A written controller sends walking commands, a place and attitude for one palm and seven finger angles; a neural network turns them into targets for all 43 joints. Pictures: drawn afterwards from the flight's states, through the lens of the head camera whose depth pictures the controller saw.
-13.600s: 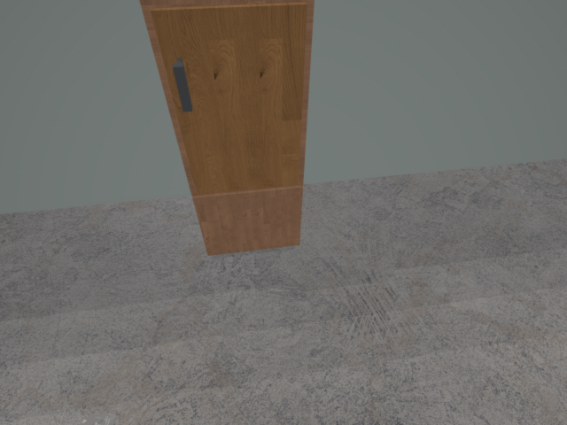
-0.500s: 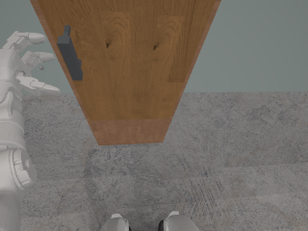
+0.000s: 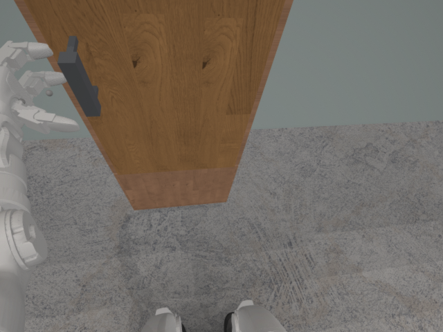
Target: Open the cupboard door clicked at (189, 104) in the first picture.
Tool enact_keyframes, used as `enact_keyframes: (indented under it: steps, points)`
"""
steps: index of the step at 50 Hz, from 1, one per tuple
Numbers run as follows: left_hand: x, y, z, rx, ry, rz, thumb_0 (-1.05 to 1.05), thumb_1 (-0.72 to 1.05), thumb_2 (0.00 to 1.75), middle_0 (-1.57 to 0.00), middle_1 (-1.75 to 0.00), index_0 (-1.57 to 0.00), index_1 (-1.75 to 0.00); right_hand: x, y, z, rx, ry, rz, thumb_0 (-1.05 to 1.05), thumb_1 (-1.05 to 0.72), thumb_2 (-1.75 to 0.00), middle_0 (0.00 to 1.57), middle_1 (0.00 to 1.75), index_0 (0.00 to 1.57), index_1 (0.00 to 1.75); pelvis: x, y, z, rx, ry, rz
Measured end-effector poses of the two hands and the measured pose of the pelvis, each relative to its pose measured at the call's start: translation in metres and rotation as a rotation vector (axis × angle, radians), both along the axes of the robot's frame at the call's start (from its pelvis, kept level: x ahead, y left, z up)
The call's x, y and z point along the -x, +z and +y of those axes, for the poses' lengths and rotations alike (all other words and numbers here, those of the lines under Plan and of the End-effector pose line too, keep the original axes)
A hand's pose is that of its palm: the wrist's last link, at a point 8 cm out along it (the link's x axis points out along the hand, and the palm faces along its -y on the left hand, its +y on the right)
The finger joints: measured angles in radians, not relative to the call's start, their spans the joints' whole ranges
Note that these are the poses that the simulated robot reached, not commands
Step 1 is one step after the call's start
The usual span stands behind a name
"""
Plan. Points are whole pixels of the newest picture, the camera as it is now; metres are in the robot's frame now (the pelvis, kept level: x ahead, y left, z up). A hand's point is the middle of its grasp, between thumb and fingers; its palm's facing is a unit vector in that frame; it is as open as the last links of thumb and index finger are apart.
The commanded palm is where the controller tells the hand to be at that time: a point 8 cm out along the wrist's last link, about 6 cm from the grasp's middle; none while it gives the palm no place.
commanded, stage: slide the fingers in behind the handle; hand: left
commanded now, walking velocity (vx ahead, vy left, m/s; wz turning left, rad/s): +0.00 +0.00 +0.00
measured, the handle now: (83, 78) +0.54 +0.20 +0.10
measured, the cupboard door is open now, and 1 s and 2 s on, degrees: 0 0 0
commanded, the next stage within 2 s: move the hooked fingers beside the handle in 1.32 s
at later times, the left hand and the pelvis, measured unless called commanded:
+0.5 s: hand (53, 96) +0.50 +0.23 +0.10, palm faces +0.06 -1.00 -0.01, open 14.4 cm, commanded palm +0.48 +0.25 +0.09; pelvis +0.01 +0.00 +0.00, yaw +2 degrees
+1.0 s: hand (58, 97) +0.49 +0.23 +0.10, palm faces +0.12 -0.99 -0.02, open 14.6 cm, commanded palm +0.48 +0.21 +0.09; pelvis +0.00 +0.00 -0.01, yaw +5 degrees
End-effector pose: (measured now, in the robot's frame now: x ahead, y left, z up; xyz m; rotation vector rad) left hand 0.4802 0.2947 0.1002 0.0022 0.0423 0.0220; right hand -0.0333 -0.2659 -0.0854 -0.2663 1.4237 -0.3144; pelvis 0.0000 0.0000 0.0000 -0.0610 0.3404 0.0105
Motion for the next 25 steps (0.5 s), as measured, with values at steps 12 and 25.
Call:
enact_keyframes:
  steps: [12, 25]
  points:
    - [0.008, -0.001, -0.005, -0.007, 0.023, -0.009, -0.01, -0.50, 0.30, -0.27, -1.19, -0.24, -1.18, -0.031, -0.006, 0.001, -0.022, 0.041, -0.065, 0.01, -0.90, -0.90, 0.20, 0.30, 0.20, 0.30, -0.003, 0.001, -0.001, -0.001, 0.012, -0.015]
    - [0.009, -0.001, -0.008, -0.004, 0.043, -0.018, -0.01, -0.50, 0.30, -0.25, -1.20, -0.22, -1.18, -0.052, -0.011, 0.002, -0.037, 0.092, -0.078, 0.01, -0.90, -0.90, 0.20, 0.30, 0.20, 0.30, -0.005, 0.000, 0.000, 0.000, 0.035, -0.012]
